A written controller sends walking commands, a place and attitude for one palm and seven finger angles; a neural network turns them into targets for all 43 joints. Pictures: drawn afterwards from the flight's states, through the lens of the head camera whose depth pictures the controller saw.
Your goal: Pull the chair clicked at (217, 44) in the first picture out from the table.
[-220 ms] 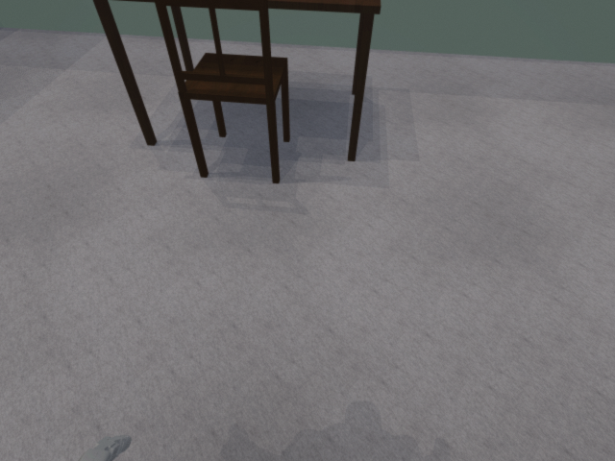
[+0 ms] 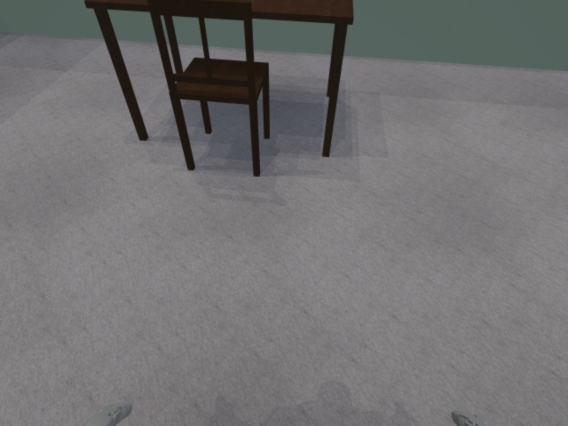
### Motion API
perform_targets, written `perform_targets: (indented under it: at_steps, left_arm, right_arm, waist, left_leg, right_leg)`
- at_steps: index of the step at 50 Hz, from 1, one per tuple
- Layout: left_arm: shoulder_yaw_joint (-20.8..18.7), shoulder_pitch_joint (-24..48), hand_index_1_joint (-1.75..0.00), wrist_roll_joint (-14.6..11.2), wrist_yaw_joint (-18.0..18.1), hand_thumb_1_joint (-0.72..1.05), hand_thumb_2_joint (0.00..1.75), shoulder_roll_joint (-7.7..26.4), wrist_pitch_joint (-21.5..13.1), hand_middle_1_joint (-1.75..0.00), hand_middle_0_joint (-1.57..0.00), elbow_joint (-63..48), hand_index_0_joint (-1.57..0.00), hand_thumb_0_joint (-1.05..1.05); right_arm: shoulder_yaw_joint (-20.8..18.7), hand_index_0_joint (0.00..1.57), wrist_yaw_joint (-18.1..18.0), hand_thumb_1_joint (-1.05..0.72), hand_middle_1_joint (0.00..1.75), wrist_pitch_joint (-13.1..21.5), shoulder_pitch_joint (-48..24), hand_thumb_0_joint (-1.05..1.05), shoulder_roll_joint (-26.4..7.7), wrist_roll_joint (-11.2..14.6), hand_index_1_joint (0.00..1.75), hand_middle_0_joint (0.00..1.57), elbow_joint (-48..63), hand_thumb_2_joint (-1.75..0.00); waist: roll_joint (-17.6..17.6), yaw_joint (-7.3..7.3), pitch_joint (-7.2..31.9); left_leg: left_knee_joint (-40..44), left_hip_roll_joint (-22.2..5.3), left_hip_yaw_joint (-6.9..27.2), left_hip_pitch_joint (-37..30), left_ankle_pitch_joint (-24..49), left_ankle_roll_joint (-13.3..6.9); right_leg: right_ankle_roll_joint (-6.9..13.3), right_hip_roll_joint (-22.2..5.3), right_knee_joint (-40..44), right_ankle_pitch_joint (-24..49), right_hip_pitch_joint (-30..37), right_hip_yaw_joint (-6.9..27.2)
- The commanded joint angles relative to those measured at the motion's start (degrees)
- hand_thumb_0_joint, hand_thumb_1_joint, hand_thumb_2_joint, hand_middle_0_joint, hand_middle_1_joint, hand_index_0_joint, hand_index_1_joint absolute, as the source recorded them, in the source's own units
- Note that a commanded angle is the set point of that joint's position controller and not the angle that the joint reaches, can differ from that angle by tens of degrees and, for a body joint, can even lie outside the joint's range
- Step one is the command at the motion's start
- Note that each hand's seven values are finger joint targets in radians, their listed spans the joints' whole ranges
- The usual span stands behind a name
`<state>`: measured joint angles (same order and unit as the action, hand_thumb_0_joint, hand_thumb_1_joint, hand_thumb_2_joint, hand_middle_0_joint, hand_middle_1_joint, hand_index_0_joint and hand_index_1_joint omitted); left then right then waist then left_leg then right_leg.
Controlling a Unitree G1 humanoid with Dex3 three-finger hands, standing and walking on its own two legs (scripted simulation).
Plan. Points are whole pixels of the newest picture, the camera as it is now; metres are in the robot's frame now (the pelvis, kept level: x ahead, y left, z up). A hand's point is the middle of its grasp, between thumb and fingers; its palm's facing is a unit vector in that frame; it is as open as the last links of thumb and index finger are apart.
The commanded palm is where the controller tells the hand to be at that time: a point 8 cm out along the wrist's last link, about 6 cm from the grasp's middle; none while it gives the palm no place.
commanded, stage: stand and wait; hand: left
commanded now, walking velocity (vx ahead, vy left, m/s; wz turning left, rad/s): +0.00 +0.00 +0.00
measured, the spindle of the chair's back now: (205, 48) +1.49 +0.42 -0.10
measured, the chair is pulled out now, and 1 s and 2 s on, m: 0.00 0.00 0.00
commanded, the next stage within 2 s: look at it before walking up in 0.92 s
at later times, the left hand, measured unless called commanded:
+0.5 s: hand out of the picture +0.04 +0.25 -0.15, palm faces -0.02 -0.94 -0.33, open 7.4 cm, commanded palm none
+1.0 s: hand out of the picture +0.04 +0.24 -0.15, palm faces -0.03 -0.95 -0.32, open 7.4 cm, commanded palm none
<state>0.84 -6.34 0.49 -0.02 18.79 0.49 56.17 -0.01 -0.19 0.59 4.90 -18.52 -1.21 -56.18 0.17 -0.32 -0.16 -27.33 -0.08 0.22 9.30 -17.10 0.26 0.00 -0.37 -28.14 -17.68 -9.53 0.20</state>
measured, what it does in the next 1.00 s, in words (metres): stands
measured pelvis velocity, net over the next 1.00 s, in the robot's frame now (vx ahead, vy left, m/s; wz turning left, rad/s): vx -0.03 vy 0.00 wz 0.00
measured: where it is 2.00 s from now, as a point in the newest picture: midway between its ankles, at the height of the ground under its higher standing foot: outside the picture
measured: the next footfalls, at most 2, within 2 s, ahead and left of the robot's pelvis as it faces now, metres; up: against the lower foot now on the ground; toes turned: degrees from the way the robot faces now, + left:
left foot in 2.00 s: +0.11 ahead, +0.16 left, +0.00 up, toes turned +19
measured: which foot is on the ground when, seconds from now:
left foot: down 0.00-1.00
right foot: down 0.00-1.00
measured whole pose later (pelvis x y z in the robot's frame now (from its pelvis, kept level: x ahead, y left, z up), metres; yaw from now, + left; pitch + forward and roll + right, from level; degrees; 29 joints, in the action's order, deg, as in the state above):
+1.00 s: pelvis -0.03 +0.00 +0.01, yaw +0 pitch -2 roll +0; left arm 0.7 -8.1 0.6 -0.4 19.4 0.3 62.4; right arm 0.0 0.4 0.6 7.4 -19.2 -0.7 -63.8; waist 0.2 -0.3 -1.9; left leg -21.6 -0.3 0.4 8.7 -11.3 0.4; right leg 0.0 -0.1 -21.9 -11.7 -8.7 0.0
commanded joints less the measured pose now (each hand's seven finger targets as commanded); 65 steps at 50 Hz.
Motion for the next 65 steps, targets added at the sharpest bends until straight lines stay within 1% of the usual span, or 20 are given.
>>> perform_targets:
  at_steps: [1, 12, 17, 20, 21, 24, 25, 27, 28, 33, 36, 39, 42, 48, 49, 53, 55, 61, 63, 65]
  left_arm:
    - [-3.23, 1.89, -0.3, 0.05, 0.99, 0.9, 0.9, 12.34, -1.52, -0.3, -0.2, -3.32, -0.2, 0.0]
    - [-3.11, 0.98, -0.3, -0.08, 0.84, 0.9, 0.9, 12.49, -1.78, -0.3, -0.2, -0.8, -0.2, 0.0]
    - [-2.84, 0.89, -0.3, -0.1, 0.72, 0.9, 0.9, 12.67, -1.69, -0.3, -0.2, 0.49, -0.2, 0.0]
    - [-2.8, 0.66, -0.3, -0.06, 0.69, 0.9, 0.9, 12.67, -1.72, -0.3, -0.2, 0.96, -0.2, 0.0]
    - [-2.79, 0.72, -0.3, -0.07, 0.7, 0.9, 0.9, 12.7, -1.76, -0.3, -0.2, 1.14, -0.2, 0.0]
    - [-2.75, 0.74, -0.3, 0.0, 0.66, 0.9, 0.9, 12.72, -1.76, -0.3, -0.2, 1.45, -0.2, 0.0]
    - [-2.71, 0.99, -0.3, -0.02, 0.63, 0.9, 0.9, 12.68, -1.73, -0.3, -0.2, 1.7, -0.2, 0.0]
    - [-2.66, 0.88, -0.3, -0.04, 0.62, 0.9, 0.9, 12.63, -1.72, -0.3, -0.2, 1.85, -0.2, 0.0]
    - [-2.68, 0.9, -0.3, -0.02, 0.6, 0.9, 0.9, 12.55, -1.69, -0.3, -0.2, 1.99, -0.2, 0.0]
    - [-2.65, 0.8, -0.3, 0.05, 0.59, 0.9, 0.9, 12.47, -1.71, -0.3, -0.2, 2.16, -0.2, 0.0]
    - [-2.61, 0.89, -0.3, 0.13, 0.58, 0.9, 0.9, 12.43, -1.63, -0.3, -0.2, 2.19, -0.2, 0.0]
    - [-2.64, 0.69, -0.3, 0.15, 0.55, 0.9, 0.9, 12.45, -1.68, -0.3, -0.2, 2.23, -0.2, 0.0]
    - [-2.54, 0.7, -0.3, 0.13, 0.54, 0.9, 0.9, 12.33, -1.73, -0.3, -0.2, 2.32, -0.2, 0.0]
    - [-2.53, 0.41, -0.3, 0.14, 0.55, 0.9, 0.9, 12.32, -1.78, -0.3, -0.2, 2.46, -0.2, 0.0]
    - [-2.6, 0.33, -0.3, 0.18, 0.59, 0.9, 0.9, 12.35, -1.8, -0.3, -0.2, 2.46, -0.2, 0.0]
    - [-2.48, 0.29, -0.3, 0.11, 0.6, 0.9, 0.9, 12.36, -1.87, -0.3, -0.2, 2.63, -0.2, 0.0]
    - [-2.48, 0.25, -0.3, 0.13, 0.63, 0.9, 0.9, 12.43, -1.93, -0.3, -0.2, 2.69, -0.2, 0.0]
    - [-2.44, 0.12, -0.3, 0.13, 0.62, 0.9, 0.9, 12.49, -1.89, -0.3, -0.2, 2.79, -0.2, 0.0]
    - [-2.49, 0.15, -0.3, 0.13, 0.64, 0.9, 0.9, 12.51, -1.95, -0.3, -0.2, 2.74, -0.2, 0.0]
    - [-2.48, 0.24, -0.3, 0.12, 0.66, 0.9, 0.9, 12.59, -1.95, -0.3, -0.2, 2.69, -0.2, 0.0]
  right_arm:
    - [-2.74, 0.2, -1.14, -0.9, 0.3, 1.31, -2.19, 0.0, -12.05, 0.18, 0.3, 0.2, 2.99, -0.9]
    - [-2.54, 0.2, -1.05, -0.9, 0.3, 1.34, -2.02, 0.0, -12.14, 0.47, 0.3, 0.2, 0.2, -0.9]
    - [-2.3, 0.2, -0.91, -0.9, 0.3, 1.22, -1.77, 0.0, -12.39, 0.55, 0.3, 0.2, -1.14, -0.9]
    - [-2.24, 0.2, -0.8, -0.9, 0.3, 1.3, -1.36, 0.0, -12.48, 0.62, 0.3, 0.2, -1.83, -0.9]
    - [-2.18, 0.2, -0.8, -0.9, 0.3, 1.3, -1.19, 0.0, -12.48, 0.62, 0.3, 0.2, -2.01, -0.9]
    - [-2.17, 0.2, -0.72, -0.9, 0.3, 1.2, -0.99, 0.0, -12.59, 0.68, 0.3, 0.2, -2.54, -0.9]
    - [-2.13, 0.2, -0.72, -0.9, 0.3, 1.23, -1.01, 0.0, -12.63, 0.63, 0.3, 0.2, -2.65, -0.9]
    - [-2.08, 0.2, -0.7, -0.9, 0.3, 1.4, -0.65, 0.0, -12.69, 0.64, 0.3, 0.2, -3.07, -0.9]
    - [-2.08, 0.2, -0.7, -0.9, 0.3, 1.41, -0.67, 0.0, -12.75, 0.62, 0.3, 0.2, -3.09, -0.9]
    - [-2.02, 0.2, -0.63, -0.9, 0.3, 1.5, -0.45, 0.0, -12.62, 0.66, 0.3, 0.2, -3.51, -0.9]
    - [-2.06, 0.2, -0.55, -0.9, 0.3, 1.36, -0.49, 0.0, -12.53, 0.64, 0.3, 0.2, -3.66, -0.9]
    - [-2.04, 0.2, -0.52, -0.9, 0.3, 1.29, -0.22, 0.0, -12.61, 0.69, 0.3, 0.2, -3.62, -0.9]
    - [-2.05, 0.2, -0.48, -0.9, 0.3, 1.38, -0.15, 0.0, -12.49, 0.66, 0.3, 0.2, -3.87, -0.9]
    - [-2.03, 0.2, -0.5, -0.9, 0.3, 1.49, -0.22, 0.0, -12.56, 0.7, 0.3, 0.2, -4.03, -0.9]
    - [-2.07, 0.2, -0.49, -0.9, 0.3, 1.42, -0.16, 0.0, -12.55, 0.78, 0.3, 0.2, -3.91, -0.9]
    - [-1.96, 0.2, -0.53, -0.9, 0.3, 1.46, -0.2, 0.0, -12.5, 0.78, 0.3, 0.2, -4.12, -0.9]
    - [-1.96, 0.2, -0.5, -0.9, 0.3, 1.37, -0.21, 0.0, -12.55, 0.81, 0.3, 0.2, -4.16, -0.9]
    - [-1.91, 0.2, -0.52, -0.9, 0.3, 1.4, -0.65, 0.0, -12.62, 0.77, 0.3, 0.2, -4.22, -0.9]
    - [-1.89, 0.2, -0.55, -0.9, 0.3, 1.44, -0.5, 0.0, -12.58, 0.81, 0.3, 0.2, -4.18, -0.9]
    - [-1.89, 0.2, -0.55, -0.9, 0.3, 1.39, -0.52, 0.0, -12.64, 0.81, 0.3, 0.2, -4.09, -0.9]
  waist:
    - [0.25, 0.33, 3.92]
    - [0.06, 0.2, 4.44]
    - [-0.17, 0.11, 2.02]
    - [-0.17, 0.06, 2.33]
    - [0.46, 0.12, 2.3]
    - [0.62, 0.12, 1.51]
    - [0.19, 0.15, 0.94]
    - [0.22, 0.13, 1.68]
    - [-0.47, 0.09, 1.38]
    - [-0.08, -0.01, 1.22]
    - [0.32, 0.06, 0.08]
    - [-0.02, 0.08, 0.58]
    - [0.43, 0.1, 0.89]
    - [-0.54, 0.09, 1.51]
    - [0.03, 0.06, 1.74]
    - [-0.21, 0.06, 1.71]
    - [0.6, 0.21, 1.91]
    - [-0.53, 0.07, 1.95]
    - [0.26, 0.13, 2.36]
    - [-0.33, 0.18, 2.66]
  left_leg:
    - [3.88, -6.08, 4.0, -2.28, 20.65, -2.32]
    - [5.43, -6.43, 4.26, -3.27, 18.9, -2.07]
    - [7.04, -6.32, 4.67, -1.92, 14.67, -1.99]
    - [7.63, -6.45, 5.02, -1.95, 13.73, -2.09]
    - [7.72, -6.49, 5.02, -2.04, 13.9, -2.04]
    - [8.16, -6.47, 5.25, -1.45, 12.15, -1.95]
    - [8.49, -6.42, 5.3, -1.2, 11.85, -1.92]
    - [8.91, -6.54, 5.54, -1.36, 12.0, -1.99]
    - [9.07, -6.55, 5.45, -1.11, 11.49, -1.94]
    - [9.39, -6.57, 5.78, -0.83, 11.65, -2.0]
    - [9.88, -6.43, 5.99, -0.22, 9.64, -1.96]
    - [9.61, -6.36, 6.0, -0.41, 9.35, -1.91]
    - [9.76, -6.47, 5.97, -0.72, 9.72, -1.95]
    - [9.73, -6.6, 5.93, -0.94, 11.05, -1.91]
    - [9.51, -6.65, 5.87, -1.15, 11.28, -1.93]
    - [9.43, -6.68, 5.75, -1.38, 12.43, -1.85]
    - [9.29, -6.72, 5.73, -1.77, 12.56, -1.84]
    - [9.47, -6.81, 5.44, -2.15, 13.18, -1.81]
    - [9.38, -6.87, 5.45, -2.35, 13.96, -1.81]
    - [9.32, -6.88, 5.37, -2.54, 14.25, -1.75]
  right_leg:
    - [2.19, -6.12, 3.98, 19.44, 0.81, 4.31]
    - [2.16, -6.66, 6.35, 19.0, 2.32, 4.86]
    - [2.07, -6.62, 8.01, 14.37, 1.23, 5.31]
    - [1.99, -6.55, 8.59, 12.64, 1.46, 5.45]
    - [2.02, -6.58, 8.72, 12.98, 1.51, 5.53]
    - [1.98, -6.55, 9.44, 10.75, 0.89, 5.66]
    - [1.97, -6.52, 9.61, 10.28, 0.62, 5.88]
    - [1.9, -6.46, 9.5, 10.04, 1.13, 5.72]
    - [1.8, -6.35, 9.64, 9.49, 0.94, 5.7]
    - [1.73, -6.46, 9.91, 9.36, 1.02, 5.51]
    - [1.7, -6.36, 10.42, 6.95, -0.02, 5.79]
    - [1.73, -6.34, 10.74, 6.39, -0.13, 6.06]
    - [1.67, -6.45, 10.7, 6.75, -0.16, 5.97]
    - [1.66, -6.33, 10.24, 8.8, 0.47, 5.86]
    - [1.63, -6.38, 10.21, 9.06, 0.55, 5.73]
    - [1.61, -6.52, 10.19, 10.52, 0.88, 5.66]
    - [1.66, -6.64, 10.27, 10.76, 0.78, 5.68]
    - [1.64, -6.57, 10.12, 11.77, 0.99, 5.7]
    - [1.66, -6.62, 10.03, 12.78, 1.48, 5.61]
    - [1.64, -6.57, 9.86, 13.26, 1.68, 5.6]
